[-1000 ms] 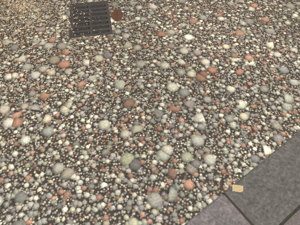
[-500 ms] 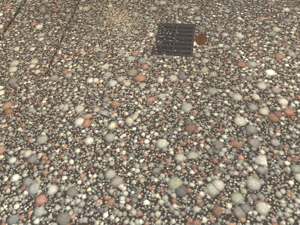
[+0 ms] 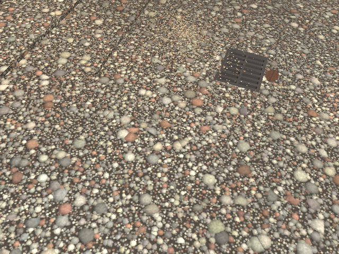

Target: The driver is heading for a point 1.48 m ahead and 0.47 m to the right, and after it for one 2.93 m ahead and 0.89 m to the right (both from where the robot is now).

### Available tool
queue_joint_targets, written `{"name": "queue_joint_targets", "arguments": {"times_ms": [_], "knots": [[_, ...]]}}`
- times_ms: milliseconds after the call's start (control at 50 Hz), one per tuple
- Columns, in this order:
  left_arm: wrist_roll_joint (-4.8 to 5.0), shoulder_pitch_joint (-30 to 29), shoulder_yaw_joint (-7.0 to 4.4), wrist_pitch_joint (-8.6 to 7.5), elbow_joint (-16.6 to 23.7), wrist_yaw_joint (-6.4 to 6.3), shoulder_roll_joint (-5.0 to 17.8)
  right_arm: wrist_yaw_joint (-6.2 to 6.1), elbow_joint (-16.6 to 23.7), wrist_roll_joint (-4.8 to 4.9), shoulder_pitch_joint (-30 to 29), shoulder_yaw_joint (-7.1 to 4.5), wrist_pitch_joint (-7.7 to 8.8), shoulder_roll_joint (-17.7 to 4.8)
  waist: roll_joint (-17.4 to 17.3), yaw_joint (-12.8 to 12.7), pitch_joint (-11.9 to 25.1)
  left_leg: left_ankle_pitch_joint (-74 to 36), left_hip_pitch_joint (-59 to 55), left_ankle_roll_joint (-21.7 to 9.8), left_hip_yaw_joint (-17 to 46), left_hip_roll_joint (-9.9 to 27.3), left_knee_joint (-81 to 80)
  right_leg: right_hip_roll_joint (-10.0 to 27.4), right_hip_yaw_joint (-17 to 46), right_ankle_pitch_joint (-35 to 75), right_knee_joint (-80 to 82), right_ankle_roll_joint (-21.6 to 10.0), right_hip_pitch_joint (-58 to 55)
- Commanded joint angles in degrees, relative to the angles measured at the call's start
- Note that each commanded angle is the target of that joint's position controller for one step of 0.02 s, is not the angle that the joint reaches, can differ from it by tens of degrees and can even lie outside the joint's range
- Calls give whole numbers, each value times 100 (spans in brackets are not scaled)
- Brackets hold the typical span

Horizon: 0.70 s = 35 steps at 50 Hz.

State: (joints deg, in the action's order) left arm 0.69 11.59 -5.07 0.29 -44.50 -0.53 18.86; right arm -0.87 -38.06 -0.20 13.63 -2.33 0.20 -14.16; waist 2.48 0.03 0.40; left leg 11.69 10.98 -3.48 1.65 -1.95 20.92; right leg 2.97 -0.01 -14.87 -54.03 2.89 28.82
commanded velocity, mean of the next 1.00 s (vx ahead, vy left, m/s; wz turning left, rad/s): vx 0.44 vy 0.00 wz -0.42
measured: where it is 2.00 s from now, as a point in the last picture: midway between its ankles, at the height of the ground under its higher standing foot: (250, 177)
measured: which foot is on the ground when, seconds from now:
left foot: down 0.00-0.36, up 0.38-0.82, down 0.84-1.00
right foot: up 0.00-0.32, down 0.34-0.84, up 0.86-1.00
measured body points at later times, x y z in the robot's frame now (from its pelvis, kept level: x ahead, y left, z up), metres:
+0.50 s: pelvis +0.16 -0.11 -0.01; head +0.18 -0.13 +0.44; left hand +0.31 +0.14 -0.11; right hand +0.22 -0.41 -0.12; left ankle +0.16 +0.05 -0.67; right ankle +0.13 -0.18 -0.75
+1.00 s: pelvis +0.46 -0.17 -0.05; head +0.50 -0.18 +0.40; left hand +0.66 +0.04 -0.17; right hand +0.45 -0.46 -0.16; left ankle +0.52 -0.10 -0.79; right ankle +0.32 -0.26 -0.68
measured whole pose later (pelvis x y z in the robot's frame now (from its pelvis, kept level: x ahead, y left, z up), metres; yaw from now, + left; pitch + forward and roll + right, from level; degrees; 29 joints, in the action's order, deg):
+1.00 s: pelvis +0.46 -0.17 -0.05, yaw -30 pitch +2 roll +1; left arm 1.5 19.2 -3.3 -1.8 -43.1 -1.5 16.5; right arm 2.1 -43.8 -0.7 11.4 -3.1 6.5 -14.4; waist 2.0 -1.0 -1.7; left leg 12.0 15.8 -2.9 -0.6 -3.9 25.8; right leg -0.4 6.3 -21.4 -72.6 -0.6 27.2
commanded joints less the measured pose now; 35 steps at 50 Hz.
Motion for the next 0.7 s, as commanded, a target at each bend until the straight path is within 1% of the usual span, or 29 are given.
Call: {"name": "queue_joint_targets", "arguments": {"times_ms": [20,80,120,160,180,200,240,280,300,320,340,360,380,400,420,440,460,480,500,520,540,560,600,620,640,680,700], "knots": [[23,-610,-41,-231,480,67,388,-55,157,-7,102,-321,202,-1086,-1031,284,-84,1152,-946,-838,1485,1587,-1294,179,185,339,727,-92,991],[53,-560,1,-274,454,126,317,-10,-5,12,196,-371,291,-1192,-907,325,-200,1161,-837,-905,1311,1726,-1450,208,181,384,1025,-162,885],[75,-553,16,-278,467,150,315,24,-102,40,214,-395,329,-1219,-852,336,-300,1109,-779,-920,1133,1781,-1510,213,193,380,1166,-215,855],[78,-593,41,-278,506,172,285,54,-196,65,230,-417,354,-1226,-785,356,-376,977,-801,-911,918,1830,-1513,220,184,352,1323,-277,836],[81,-607,57,-279,529,191,267,74,-236,84,237,-427,366,-1228,-757,361,-388,888,-815,-900,799,1845,-1488,228,162,326,1416,-313,781],[80,-586,58,-289,541,216,283,85,-276,73,234,-447,388,-1254,-733,348,-365,689,-851,-905,691,1913,-1437,275,194,415,1370,-351,720],[84,-584,66,-303,577,261,307,116,-307,82,185,-464,411,-1250,-659,341,-342,435,-854,-850,410,1889,-1282,274,79,378,1417,-427,536],[84,-536,76,-309,628,297,321,136,-349,145,147,-479,395,-1260,-688,297,-348,349,-756,-752,200,1862,-1022,219,-119,195,1529,-562,215],[80,-376,68,-312,612,308,323,139,-352,181,64,-483,375,-1276,-668,170,-333,187,-589,-667,35,1798,-743,122,-290,205,1702,-657,-158],[72,1,24,-316,514,302,377,133,-335,202,-64,-480,362,-1279,-609,-77,-195,-514,-268,-532,-231,1633,-158,-124,-557,257,1932,-758,-877],[92,701,-124,-315,323,271,635,118,-332,157,-32,-431,365,-1151,-397,-394,161,-1433,115,-330,-607,1346,975,-416,-653,215,2092,-902,-1912],[128,1669,-338,-303,157,198,1239,86,-169,17,-123,-322,404,-892,596,-784,538,-999,1171,117,-1102,872,3107,348,785,-99,2647,-1327,-3090],[104,1708,-370,-375,309,210,1829,123,193,-98,95,-166,554,-427,2020,-407,905,2084,3385,480,-503,-200,4916,1529,4082,-1092,3684,-2391,-4278],[125,1638,-194,-451,409,257,1176,180,147,118,-276,-265,705,-985,1055,-644,768,1887,3975,315,270,131,5277,1645,4266,-1354,4147,-2361,-4231],[72,1389,-119,-485,480,262,930,225,221,246,-516,-312,773,-1172,720,-538,380,1376,4082,144,260,374,5119,1513,3613,-907,4049,-2183,-3876],[60,1106,-81,-476,580,262,800,206,169,156,-537,-292,771,-1088,104,-376,224,1019,3800,131,237,592,4781,1316,3054,-356,3935,-2026,-3414],[47,877,-40,-444,664,242,705,196,161,4,-582,-290,758,-1035,-38,-256,99,712,3525,183,253,705,4294,1171,2674,194,3963,-1955,-3001],[-2,732,-2,-434,743,200,642,209,161,-36,-565,-299,719,-990,54,-128,69,477,3135,235,286,767,3940,1004,2374,632,4060,-1900,-2662],[-25,667,1,-448,778,161,642,229,118,-41,-541,-306,693,-964,62,-71,58,206,2949,304,223,708,3676,890,2159,1128,4120,-1886,-2511],[-20,697,-15,-473,761,123,721,233,97,-39,-590,-307,665,-935,15,-49,19,-142,2891,386,155,622,3351,762,1900,1507,4150,-1856,-2418],[16,813,-37,-491,690,62,764,228,137,-46,-767,-299,657,-896,31,-78,-41,-525,2941,464,205,586,3001,701,1762,1808,4153,-1804,-2423],[55,900,-63,-481,607,-6,829,222,226,-60,-1037,-262,656,-820,9,-112,-153,-991,2832,535,171,479,2384,539,1541,1855,4180,-1709,-2230],[92,992,-73,-416,505,-97,800,265,308,-60,-1468,-162,685,-555,106,-245,-258,-1869,2280,586,74,223,1289,215,1214,1637,4112,-1505,-1810],[98,1075,-86,-395,455,-119,807,309,347,-42,-1648,-132,700,-493,169,-324,-282,-2225,2020,568,20,127,933,171,1217,1445,4120,-1429,-1645],[110,1194,-104,-386,389,-125,824,353,396,-19,-1796,-124,715,-494,185,-398,-287,-2531,1798,530,51,79,748,209,1330,1206,4123,-1388,-1543],[153,1323,-114,-373,274,-149,734,407,475,27,-1975,-134,735,-568,176,-442,-334,-2698,1752,439,259,117,503,301,1580,868,3838,-1352,-1678],[163,1360,-115,-358,242,-170,671,426,512,27,-2042,-139,744,-608,164,-450,-348,-2641,1811,388,376,152,396,337,1728,778,3621,-1329,-1848]]}}
Next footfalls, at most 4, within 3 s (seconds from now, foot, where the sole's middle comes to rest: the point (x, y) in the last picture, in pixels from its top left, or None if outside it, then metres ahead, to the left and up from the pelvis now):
0.34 right None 0.17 -0.19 -0.79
0.84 left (193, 246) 0.56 -0.12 -0.82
1.32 right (271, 216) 0.70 -0.47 -0.82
1.86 left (228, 155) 1.05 -0.33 -0.86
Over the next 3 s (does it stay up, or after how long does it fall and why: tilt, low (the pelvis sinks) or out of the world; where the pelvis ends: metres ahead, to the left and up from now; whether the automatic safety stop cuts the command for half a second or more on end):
stays up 1.52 -0.38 -0.11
